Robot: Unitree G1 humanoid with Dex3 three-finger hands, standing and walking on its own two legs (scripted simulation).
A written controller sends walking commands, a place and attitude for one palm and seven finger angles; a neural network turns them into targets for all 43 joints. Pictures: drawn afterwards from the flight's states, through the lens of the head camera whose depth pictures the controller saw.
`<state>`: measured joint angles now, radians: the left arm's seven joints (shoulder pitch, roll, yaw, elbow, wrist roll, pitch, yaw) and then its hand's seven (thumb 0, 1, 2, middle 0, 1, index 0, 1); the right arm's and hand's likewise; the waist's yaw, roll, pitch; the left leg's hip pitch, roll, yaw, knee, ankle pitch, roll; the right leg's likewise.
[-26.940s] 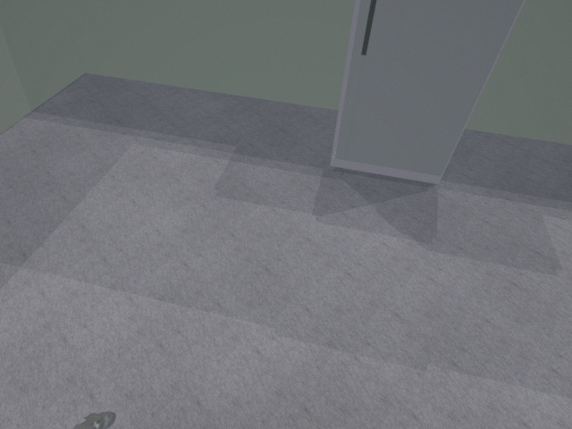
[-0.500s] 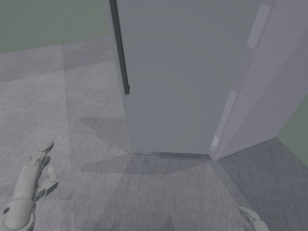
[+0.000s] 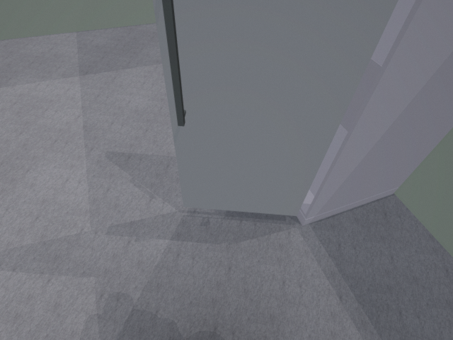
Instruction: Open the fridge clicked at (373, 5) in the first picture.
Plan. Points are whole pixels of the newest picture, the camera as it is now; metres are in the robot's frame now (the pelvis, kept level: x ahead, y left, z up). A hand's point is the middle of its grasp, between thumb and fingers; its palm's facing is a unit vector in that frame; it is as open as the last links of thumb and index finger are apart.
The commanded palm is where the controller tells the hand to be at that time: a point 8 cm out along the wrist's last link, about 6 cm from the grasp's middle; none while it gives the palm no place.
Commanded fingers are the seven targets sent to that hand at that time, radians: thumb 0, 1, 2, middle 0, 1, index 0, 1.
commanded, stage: let the arm hang, fingers relaxed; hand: left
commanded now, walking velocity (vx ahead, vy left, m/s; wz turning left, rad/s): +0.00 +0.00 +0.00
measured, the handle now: (175, 54) +0.74 +0.18 +0.12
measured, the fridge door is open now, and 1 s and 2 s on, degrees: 65 65 65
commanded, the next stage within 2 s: look to check the result in 0.50 s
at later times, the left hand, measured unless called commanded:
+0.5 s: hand (107, 326) +0.16 +0.24 -0.15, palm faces -0.05 -0.95 -0.31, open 7.3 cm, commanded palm none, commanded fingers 0.00 0.90 0.90 -0.20 -0.30 -0.20 -0.30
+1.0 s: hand (107, 332) +0.15 +0.24 -0.15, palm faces -0.05 -0.94 -0.34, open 7.4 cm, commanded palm none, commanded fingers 0.00 0.90 0.90 -0.20 -0.30 -0.20 -0.30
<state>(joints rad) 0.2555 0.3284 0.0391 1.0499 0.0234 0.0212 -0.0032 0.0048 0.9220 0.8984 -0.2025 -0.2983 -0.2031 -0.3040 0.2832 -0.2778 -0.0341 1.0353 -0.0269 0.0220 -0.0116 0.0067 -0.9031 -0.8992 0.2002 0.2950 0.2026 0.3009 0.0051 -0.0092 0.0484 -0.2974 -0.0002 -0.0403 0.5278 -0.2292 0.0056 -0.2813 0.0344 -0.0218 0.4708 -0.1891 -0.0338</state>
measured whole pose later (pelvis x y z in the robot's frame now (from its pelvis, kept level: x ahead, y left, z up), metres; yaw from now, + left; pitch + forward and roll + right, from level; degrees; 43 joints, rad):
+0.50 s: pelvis +0.05 +0.01 +0.01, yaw -1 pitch +0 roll +0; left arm 0.07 0.31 0.00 1.09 0.02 -0.02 0.00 0.00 0.91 0.90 -0.20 -0.30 -0.20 -0.30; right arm 0.09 -0.32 -0.01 1.08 -0.02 -0.02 -0.01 0.00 -0.90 -0.90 0.20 0.30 0.20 0.30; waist -0.01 -0.01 0.03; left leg -0.14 -0.03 0.00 0.35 -0.22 0.02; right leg -0.16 0.00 0.02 0.37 -0.21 0.00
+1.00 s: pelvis +0.07 +0.00 +0.01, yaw -1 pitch +0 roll +0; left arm 0.10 0.33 0.01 1.12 0.01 -0.01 0.01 0.00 0.91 0.90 -0.20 -0.30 -0.20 -0.30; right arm 0.10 -0.32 -0.01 1.11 -0.02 0.00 -0.02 0.00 -0.90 -0.90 0.20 0.30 0.20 0.30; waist 0.00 0.00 0.05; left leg -0.09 0.00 -0.01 0.32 -0.23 0.00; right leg -0.11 0.03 0.01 0.33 -0.22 -0.03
